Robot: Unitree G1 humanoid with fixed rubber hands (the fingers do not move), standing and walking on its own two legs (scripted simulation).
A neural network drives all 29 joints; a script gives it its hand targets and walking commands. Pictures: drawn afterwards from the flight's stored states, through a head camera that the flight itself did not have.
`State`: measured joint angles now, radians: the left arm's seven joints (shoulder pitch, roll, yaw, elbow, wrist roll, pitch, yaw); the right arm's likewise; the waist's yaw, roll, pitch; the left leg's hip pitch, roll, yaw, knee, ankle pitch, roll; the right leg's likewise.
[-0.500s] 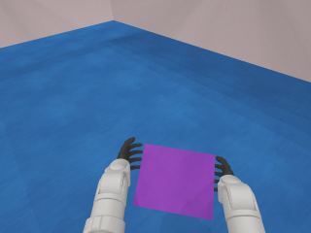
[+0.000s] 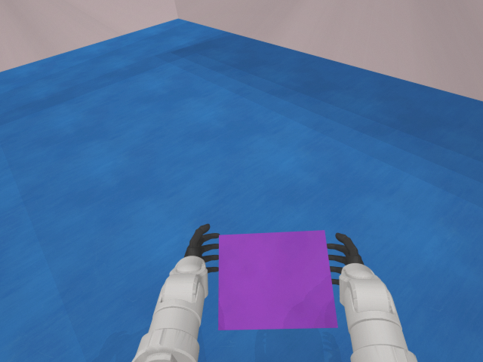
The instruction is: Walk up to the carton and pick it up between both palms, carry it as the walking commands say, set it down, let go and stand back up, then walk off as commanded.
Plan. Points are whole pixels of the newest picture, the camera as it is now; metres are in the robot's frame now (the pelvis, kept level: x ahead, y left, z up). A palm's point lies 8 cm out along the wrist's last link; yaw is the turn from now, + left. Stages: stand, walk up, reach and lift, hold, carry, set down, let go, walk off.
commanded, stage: set down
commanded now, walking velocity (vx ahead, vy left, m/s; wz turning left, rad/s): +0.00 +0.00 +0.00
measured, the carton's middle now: (273, 282) +0.32 -0.04 -0.09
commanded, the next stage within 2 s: none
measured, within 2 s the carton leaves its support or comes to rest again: neither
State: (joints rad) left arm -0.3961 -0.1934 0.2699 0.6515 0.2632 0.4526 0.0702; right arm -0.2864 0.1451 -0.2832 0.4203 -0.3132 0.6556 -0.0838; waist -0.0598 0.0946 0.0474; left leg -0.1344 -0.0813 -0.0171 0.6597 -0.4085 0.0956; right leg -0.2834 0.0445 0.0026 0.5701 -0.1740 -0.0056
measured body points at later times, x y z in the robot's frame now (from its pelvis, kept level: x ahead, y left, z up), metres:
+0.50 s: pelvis -0.02 -0.01 -0.02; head +0.10 -0.05 +0.41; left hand +0.32 +0.08 -0.09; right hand +0.29 -0.20 -0.11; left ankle -0.03 +0.06 -0.72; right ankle +0.09 -0.12 -0.72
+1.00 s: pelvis -0.06 -0.06 -0.11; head +0.09 -0.09 +0.32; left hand +0.34 +0.07 -0.16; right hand +0.30 -0.20 -0.19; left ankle -0.02 +0.06 -0.72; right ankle +0.09 -0.12 -0.72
